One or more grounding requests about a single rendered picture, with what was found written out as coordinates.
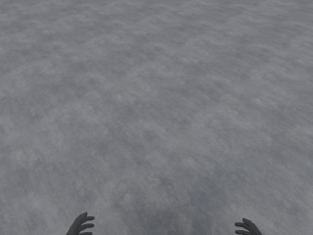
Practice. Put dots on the robot right hand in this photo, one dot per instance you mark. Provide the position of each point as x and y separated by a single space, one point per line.
248 225

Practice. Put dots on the robot left hand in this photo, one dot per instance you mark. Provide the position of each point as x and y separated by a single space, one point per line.
77 227

